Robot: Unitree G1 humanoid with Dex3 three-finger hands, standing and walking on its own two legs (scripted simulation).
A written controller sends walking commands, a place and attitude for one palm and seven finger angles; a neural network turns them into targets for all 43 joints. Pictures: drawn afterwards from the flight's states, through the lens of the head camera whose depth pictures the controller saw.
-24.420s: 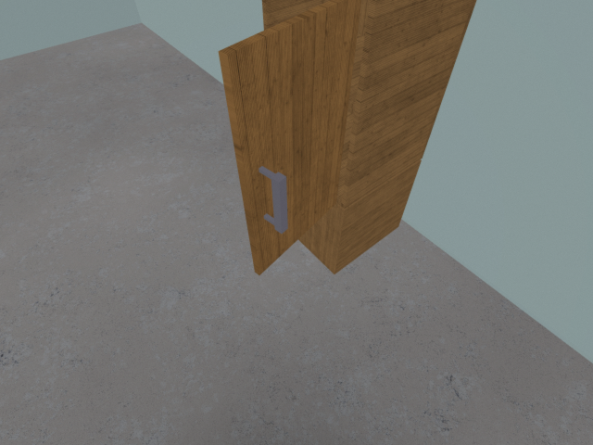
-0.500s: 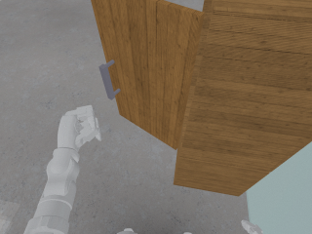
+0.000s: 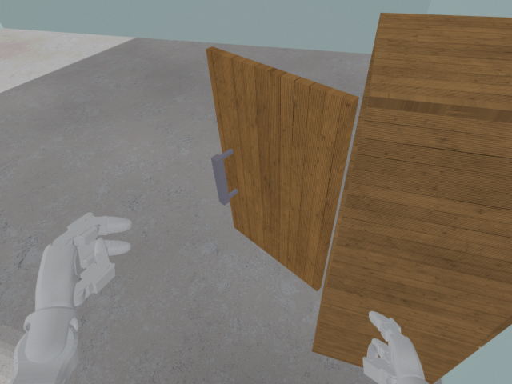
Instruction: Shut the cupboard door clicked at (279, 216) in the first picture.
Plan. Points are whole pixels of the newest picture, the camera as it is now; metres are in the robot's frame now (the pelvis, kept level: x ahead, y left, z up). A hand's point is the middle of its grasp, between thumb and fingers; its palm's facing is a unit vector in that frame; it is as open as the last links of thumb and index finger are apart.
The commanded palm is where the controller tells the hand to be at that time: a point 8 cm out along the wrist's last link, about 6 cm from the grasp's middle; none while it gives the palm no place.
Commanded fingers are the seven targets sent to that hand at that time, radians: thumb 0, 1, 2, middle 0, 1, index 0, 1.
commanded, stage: draw the hand back to the body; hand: left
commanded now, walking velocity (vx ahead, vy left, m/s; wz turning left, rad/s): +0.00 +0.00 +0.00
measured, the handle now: (226, 177) +0.63 +0.16 -0.08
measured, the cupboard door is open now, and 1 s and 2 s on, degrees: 64 64 64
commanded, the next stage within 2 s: step back with the hand held close in 0.58 s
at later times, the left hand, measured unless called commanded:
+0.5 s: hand (65, 288) +0.18 +0.25 +0.15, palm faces +0.46 -0.79 -0.41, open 7.3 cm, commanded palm +0.13 +0.29 +0.17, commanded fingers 0.00 0.90 0.90 -0.20 -0.30 -0.20 -0.30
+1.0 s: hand (47, 284) +0.18 +0.27 +0.15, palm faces +0.38 -0.78 -0.51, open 7.4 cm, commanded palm +0.12 +0.31 +0.17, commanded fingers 0.00 0.90 0.90 -0.20 -0.30 -0.20 -0.30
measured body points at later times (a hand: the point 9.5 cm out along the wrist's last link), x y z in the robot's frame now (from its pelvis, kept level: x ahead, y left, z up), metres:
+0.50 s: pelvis -0.01 -0.01 +0.00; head -0.03 -0.05 +0.45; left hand +0.15 +0.29 +0.17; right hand +0.18 -0.24 -0.09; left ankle -0.01 +0.10 -0.74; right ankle -0.04 -0.11 -0.74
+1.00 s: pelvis -0.02 +0.01 +0.00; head -0.01 -0.01 +0.45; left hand +0.15 +0.31 +0.18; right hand +0.15 -0.24 -0.10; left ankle -0.01 +0.10 -0.74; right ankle -0.03 -0.11 -0.74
